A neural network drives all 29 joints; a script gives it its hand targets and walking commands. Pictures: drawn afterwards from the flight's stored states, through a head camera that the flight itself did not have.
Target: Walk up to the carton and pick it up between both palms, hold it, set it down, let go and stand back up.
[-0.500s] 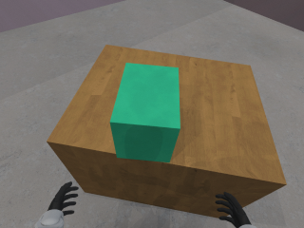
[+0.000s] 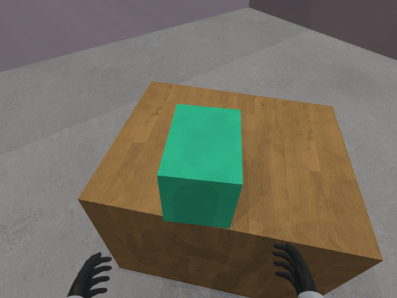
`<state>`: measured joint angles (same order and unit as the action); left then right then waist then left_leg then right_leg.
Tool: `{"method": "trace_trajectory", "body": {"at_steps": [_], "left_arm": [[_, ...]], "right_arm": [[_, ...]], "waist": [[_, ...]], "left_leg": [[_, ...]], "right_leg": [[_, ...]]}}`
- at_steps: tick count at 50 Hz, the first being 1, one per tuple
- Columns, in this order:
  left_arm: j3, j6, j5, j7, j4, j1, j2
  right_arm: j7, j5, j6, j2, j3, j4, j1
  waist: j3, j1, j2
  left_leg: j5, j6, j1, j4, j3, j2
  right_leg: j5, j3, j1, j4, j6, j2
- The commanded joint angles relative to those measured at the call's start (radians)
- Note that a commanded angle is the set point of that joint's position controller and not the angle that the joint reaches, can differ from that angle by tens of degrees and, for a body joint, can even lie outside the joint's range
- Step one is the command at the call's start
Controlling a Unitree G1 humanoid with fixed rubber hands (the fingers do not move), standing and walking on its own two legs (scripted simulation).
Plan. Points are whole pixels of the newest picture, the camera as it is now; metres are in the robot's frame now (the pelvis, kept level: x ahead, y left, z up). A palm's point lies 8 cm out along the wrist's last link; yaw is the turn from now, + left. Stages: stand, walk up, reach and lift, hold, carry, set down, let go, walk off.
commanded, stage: reach and lift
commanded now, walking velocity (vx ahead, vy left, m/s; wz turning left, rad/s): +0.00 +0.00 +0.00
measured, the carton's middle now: (202, 164) +0.48 +0.03 -0.05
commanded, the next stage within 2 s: none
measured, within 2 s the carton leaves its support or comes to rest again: neither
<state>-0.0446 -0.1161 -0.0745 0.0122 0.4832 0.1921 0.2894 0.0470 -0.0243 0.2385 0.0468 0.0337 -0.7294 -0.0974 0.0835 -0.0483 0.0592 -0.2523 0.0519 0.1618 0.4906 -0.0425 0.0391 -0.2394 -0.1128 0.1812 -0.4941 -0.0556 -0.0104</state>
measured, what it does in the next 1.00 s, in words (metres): stands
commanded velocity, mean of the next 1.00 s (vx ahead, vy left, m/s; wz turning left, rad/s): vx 0.00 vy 0.00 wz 0.00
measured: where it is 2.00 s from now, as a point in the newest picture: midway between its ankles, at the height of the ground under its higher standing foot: outside the picture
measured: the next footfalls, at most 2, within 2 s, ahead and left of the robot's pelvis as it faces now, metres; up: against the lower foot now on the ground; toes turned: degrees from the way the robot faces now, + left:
none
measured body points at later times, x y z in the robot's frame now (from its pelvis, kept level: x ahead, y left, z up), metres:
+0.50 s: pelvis +0.03 +0.03 +0.00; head +0.01 +0.05 +0.45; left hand +0.22 +0.24 -0.06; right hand +0.22 -0.18 -0.05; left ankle +0.01 +0.15 -0.74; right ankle +0.03 -0.08 -0.74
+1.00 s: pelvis +0.04 +0.03 +0.00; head +0.03 +0.05 +0.45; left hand +0.28 +0.23 -0.04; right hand +0.26 -0.17 -0.04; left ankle +0.01 +0.15 -0.74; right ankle +0.03 -0.08 -0.74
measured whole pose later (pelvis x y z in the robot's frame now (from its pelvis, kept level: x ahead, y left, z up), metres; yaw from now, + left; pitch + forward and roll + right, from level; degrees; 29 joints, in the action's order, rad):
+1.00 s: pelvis +0.04 +0.03 +0.00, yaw -3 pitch -3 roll -1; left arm 0.06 0.43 -0.16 -0.03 0.72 0.03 0.20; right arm 0.02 0.20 0.56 0.11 -0.03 -0.89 -0.01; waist 0.03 -0.02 0.02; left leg -0.35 0.01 0.15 0.56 0.01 0.03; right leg -0.29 -0.04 0.17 -0.52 -0.01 -0.01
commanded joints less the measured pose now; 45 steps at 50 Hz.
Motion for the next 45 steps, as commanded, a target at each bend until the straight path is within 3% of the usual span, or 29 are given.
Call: {"method": "trace_trajectory", "body": {"at_steps": [1,6,13,23,29,34,39,45], "left_arm": [[-0.020,0.084,-0.020,-0.003,-0.130,-0.087,0.113],[0.001,0.145,-0.037,-0.023,-0.117,-0.076,0.084],[0.029,0.242,-0.020,-0.050,-0.112,-0.081,0.032],[0.047,0.383,-0.016,-0.065,-0.057,-0.135,0.008],[0.061,0.481,-0.038,-0.051,-0.027,-0.144,0.001],[0.061,0.547,-0.049,-0.036,-0.009,-0.183,0.009],[0.072,0.596,-0.058,-0.027,0.028,-0.198,-0.016],[0.072,0.605,-0.082,-0.034,0.060,-0.332,0.009]], "right_arm": [[0.004,0.008,0.064,0.148,0.056,0.127,0.073],[-0.021,0.030,0.102,0.161,0.048,0.160,0.090],[-0.051,0.086,0.159,0.168,0.027,0.119,0.063],[-0.044,0.124,0.239,0.169,0.024,0.064,0.100],[-0.034,0.148,0.301,0.173,0.017,0.032,0.106],[-0.026,0.178,0.361,0.173,0.003,0.033,0.155],[-0.026,0.212,0.401,0.154,-0.037,-0.014,0.162],[-0.026,0.225,0.394,0.170,-0.044,-0.011,0.285]], "waist": [[-0.112,0.022,-0.078],[-0.119,-0.009,-0.089],[-0.114,-0.017,-0.138],[-0.097,0.001,-0.130],[-0.146,0.027,-0.109],[-0.179,0.028,-0.101],[-0.150,0.035,-0.097],[-0.164,0.031,-0.096]], "left_leg": [[0.115,-0.039,0.104,-0.120,0.111,-0.052],[0.199,-0.024,0.057,-0.124,0.103,-0.043],[0.276,-0.002,0.003,-0.115,0.093,-0.039],[0.249,0.002,0.012,-0.100,0.085,-0.036],[0.320,0.012,-0.005,-0.063,0.071,-0.036],[0.367,0.018,0.013,-0.037,0.067,-0.041],[0.368,0.016,0.015,-0.023,0.057,-0.039],[0.259,0.005,0.065,-0.035,0.061,-0.036]], "right_leg": [[-0.027,0.098,-0.142,0.148,0.050,0.016],[-0.004,0.083,-0.122,0.154,0.032,-0.004],[0.037,0.089,-0.095,0.157,0.007,-0.005],[0.069,0.103,-0.107,0.137,0.003,-0.003],[0.194,0.106,-0.146,0.104,0.010,-0.008],[0.268,0.112,-0.157,0.082,0.013,-0.011],[0.265,0.113,-0.130,0.070,0.010,-0.014],[0.168,0.119,-0.084,0.060,0.012,-0.009]]}}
